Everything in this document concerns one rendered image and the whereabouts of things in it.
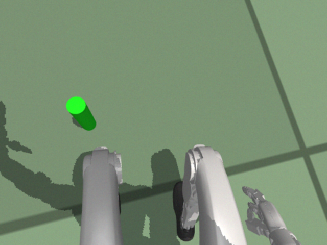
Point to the right robot foot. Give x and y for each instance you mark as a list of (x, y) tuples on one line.
[(183, 234)]

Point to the right robot arm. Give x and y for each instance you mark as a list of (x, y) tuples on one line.
[(283, 237)]

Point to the right robot hand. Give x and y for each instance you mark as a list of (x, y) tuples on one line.
[(269, 218)]

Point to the can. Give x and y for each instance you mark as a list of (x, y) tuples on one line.
[(78, 108)]

